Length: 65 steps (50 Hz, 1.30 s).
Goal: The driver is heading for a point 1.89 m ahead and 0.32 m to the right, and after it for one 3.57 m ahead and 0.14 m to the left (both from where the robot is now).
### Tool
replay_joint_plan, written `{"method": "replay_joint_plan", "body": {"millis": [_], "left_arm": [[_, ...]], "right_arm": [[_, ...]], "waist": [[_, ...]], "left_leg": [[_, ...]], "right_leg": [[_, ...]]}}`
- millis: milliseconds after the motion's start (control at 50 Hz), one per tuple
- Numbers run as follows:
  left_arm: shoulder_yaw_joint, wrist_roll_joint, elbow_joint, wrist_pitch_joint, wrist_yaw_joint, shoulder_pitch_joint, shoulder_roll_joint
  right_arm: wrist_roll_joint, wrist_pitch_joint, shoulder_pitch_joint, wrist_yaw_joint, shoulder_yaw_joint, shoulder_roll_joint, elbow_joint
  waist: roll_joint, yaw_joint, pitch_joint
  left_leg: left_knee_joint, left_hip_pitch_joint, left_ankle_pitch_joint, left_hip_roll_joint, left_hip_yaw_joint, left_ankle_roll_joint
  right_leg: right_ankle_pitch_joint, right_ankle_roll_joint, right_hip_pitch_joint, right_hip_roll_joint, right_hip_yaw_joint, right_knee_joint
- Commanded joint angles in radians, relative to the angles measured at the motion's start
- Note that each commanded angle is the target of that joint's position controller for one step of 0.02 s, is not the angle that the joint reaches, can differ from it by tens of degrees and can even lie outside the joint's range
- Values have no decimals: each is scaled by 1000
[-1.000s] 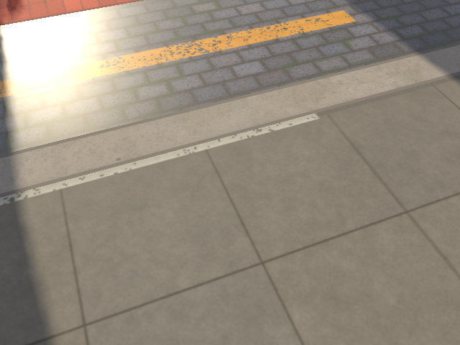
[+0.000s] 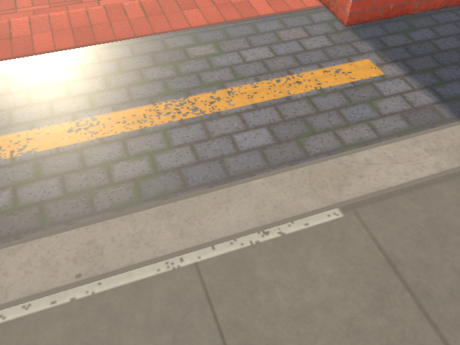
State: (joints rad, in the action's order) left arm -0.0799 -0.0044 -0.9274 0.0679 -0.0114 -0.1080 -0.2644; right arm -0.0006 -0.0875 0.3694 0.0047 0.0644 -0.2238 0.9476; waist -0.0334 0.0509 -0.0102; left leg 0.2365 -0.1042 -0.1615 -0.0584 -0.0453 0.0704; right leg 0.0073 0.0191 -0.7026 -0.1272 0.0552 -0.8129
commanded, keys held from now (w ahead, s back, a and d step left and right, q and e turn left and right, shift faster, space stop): w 1.00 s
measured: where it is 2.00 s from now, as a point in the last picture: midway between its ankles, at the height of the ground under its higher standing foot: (230, 251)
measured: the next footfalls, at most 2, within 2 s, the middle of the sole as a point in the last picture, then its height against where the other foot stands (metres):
right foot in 0.24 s outside the picture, level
left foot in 0.80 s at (200, 307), level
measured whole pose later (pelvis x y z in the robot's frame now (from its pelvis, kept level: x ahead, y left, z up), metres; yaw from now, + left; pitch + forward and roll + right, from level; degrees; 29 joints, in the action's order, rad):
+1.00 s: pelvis +0.56 -0.01 -0.01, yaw +0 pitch +1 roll +0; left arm -0.07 -0.02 -0.95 0.08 -0.01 -0.20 -0.27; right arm 0.01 -0.09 0.25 0.03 0.06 -0.23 0.94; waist -0.04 0.02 0.02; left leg 0.36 -0.23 -0.14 -0.05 -0.06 0.07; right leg 0.28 0.04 -0.56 -0.11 0.03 -1.10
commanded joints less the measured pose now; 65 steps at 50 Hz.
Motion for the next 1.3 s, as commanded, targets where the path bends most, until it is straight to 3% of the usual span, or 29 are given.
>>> {"method": "replay_joint_plan", "body": {"millis": [20,140,180,220,240,260,280,300,320,340,380,420,500,580,680,740,780,800,820,840,860,900,940,1020,1140,1200,1240,1280,1300], "left_arm": [[0,-2,62,11,9,74,-25],[16,-16,122,24,39,216,-30],[11,-17,126,34,48,189,-55],[-16,-14,77,40,47,15,-107],[-43,-8,24,41,41,-172,-168],[-67,11,-2,35,34,-325,-267],[-51,-3,-13,30,37,-347,-231],[-28,-10,-2,32,37,-272,-163],[-16,-8,22,32,35,-188,-122],[-7,2,34,33,38,-118,-98],[7,15,32,39,43,-77,-55],[4,10,12,44,38,-107,-72],[-3,6,-14,40,15,-171,-111],[-1,-2,-34,34,7,-228,-120],[-6,-10,-78,12,2,-316,-132],[-16,-14,-80,-2,-3,-297,-152],[-14,-14,-68,-10,-4,-254,-148],[0,-1,-47,-10,-4,-251,-118],[35,4,-36,10,5,-363,0],[29,-8,-50,37,14,-341,-41],[8,-35,-23,53,19,-253,-114],[2,-29,-2,53,8,-155,-111],[-3,-18,-12,23,1,-191,-75],[-7,-5,17,0,-4,-120,-59],[9,6,69,13,13,60,-18],[14,2,85,12,25,105,-29],[9,6,90,17,33,95,-59],[-9,18,48,26,31,-31,-104],[-27,30,23,31,25,-113,-170]], "right_arm": [[-8,-14,-7,-14,27,-149,-40],[-17,5,73,-17,34,-166,21],[-20,12,60,-19,41,-182,27],[-23,21,17,-20,40,-181,19],[-16,22,9,-20,27,-152,6],[-6,8,91,-14,0,-65,-17],[-13,-17,103,-9,-12,-43,-8],[-37,-35,27,-4,14,-138,-25],[-46,-42,-48,-5,16,-155,-45],[-36,-40,-90,-13,20,-145,-51],[-22,-13,-71,-20,28,-116,-45],[-18,6,-62,-22,26,-82,-44],[-5,11,-198,-20,28,-83,-92],[-11,6,-334,-4,15,-61,-127],[-21,-4,-467,24,2,-67,-178],[-23,-13,-434,37,10,-101,-184],[-17,-14,-217,31,45,-166,-120],[-5,-14,-26,22,66,-230,-73],[4,-8,76,19,85,-319,-48],[-4,-6,75,21,58,-241,-49],[-11,-9,-13,19,42,-194,-61],[1,-12,-157,22,23,-137,-88],[13,-18,-192,29,11,-101,-83],[7,-24,-132,11,22,-153,-51],[5,-7,-61,-13,14,-158,-12],[-1,9,-27,-17,12,-162,17],[-6,20,-42,-21,16,-171,26],[-13,29,-82,-26,18,-177,24],[1,26,-44,-26,12,-159,21]], "waist": [[99,-16,53],[112,26,105],[129,-1,89],[137,-100,-14],[103,-172,-141],[-108,-169,-305],[-241,-163,-394],[-168,-160,-269],[-110,-141,-165],[-40,-110,-88],[-58,-55,-40],[-53,-38,-16],[-17,-56,28],[-23,-96,61],[-21,-134,105],[-46,-90,74],[-50,27,-60],[12,94,-199],[254,53,-337],[263,66,-386],[213,53,-235],[90,-4,-66],[121,-60,-33],[97,-63,20],[96,-19,47],[112,-3,33],[125,-22,17],[113,-93,-43],[41,-104,-123]], "left_leg": [[-125,-37,114,250,141,125],[-58,121,144,309,135,117],[-6,157,233,331,144,102],[187,140,541,286,96,68],[418,9,525,231,51,34],[818,-378,166,95,-12,-42],[1023,-561,-396,6,109,-54],[1113,-662,-368,74,165,-34],[1094,-672,-283,128,134,-17],[1023,-632,-200,168,113,-15],[929,-522,-121,209,118,-15],[869,-509,-88,217,106,-28],[659,-610,101,217,97,-62],[437,-563,266,176,56,-61],[310,-600,216,149,48,-42],[269,-506,110,118,32,-4],[244,-181,108,55,-21,41],[288,136,147,172,108,96],[205,501,-18,419,574,254],[86,524,-92,454,774,268],[74,402,-108,422,632,217],[13,97,19,344,402,166],[-50,-49,72,294,299,148],[-119,-83,133,285,220,171],[-68,-84,445,211,45,107],[-3,-4,485,237,53,100],[68,62,515,265,83,84],[212,86,567,233,81,44],[363,26,469,165,46,0]], "right_leg": [[-135,-12,19,20,-22,135],[-35,11,13,47,-43,285],[45,36,79,63,-57,317],[73,76,344,124,-112,352],[41,121,632,76,-56,313],[127,257,1039,-183,343,336],[237,328,1127,-281,678,498],[293,279,1033,-244,569,510],[247,239,890,-204,419,523],[176,218,740,-164,319,560],[81,199,582,-111,209,619],[11,214,533,-100,153,659],[-90,210,569,-92,85,690],[-65,176,582,-56,12,706],[-76,173,744,-115,16,651],[-250,149,805,-143,16,565],[-527,111,759,-82,-37,322],[-356,77,569,-27,-75,51],[179,3,158,157,-99,-345],[562,12,33,169,50,-490],[517,29,-54,108,55,-541],[353,35,-2,18,8,-435],[284,33,111,-20,14,-349],[148,0,43,-33,2,-185],[-130,-19,145,43,-68,177],[-134,-7,183,71,-62,254],[-63,18,205,80,-46,298],[-116,52,365,111,-65,391],[-492,83,547,45,-17,372]]}}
